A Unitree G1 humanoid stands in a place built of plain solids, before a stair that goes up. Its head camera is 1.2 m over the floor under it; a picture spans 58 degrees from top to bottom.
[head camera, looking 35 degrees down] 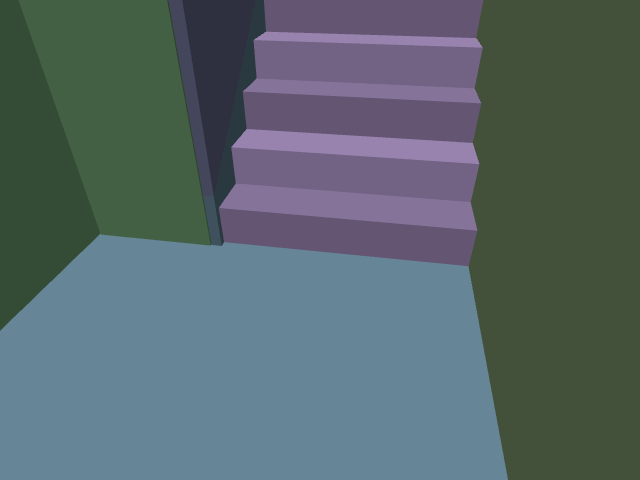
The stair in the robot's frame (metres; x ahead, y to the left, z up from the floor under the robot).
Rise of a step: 0.19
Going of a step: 0.24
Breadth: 1.14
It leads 9 degrees to the right of straight ahead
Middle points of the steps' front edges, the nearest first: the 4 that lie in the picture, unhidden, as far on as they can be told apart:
1.60 -0.10 0.19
1.84 -0.14 0.38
2.08 -0.18 0.58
2.32 -0.22 0.77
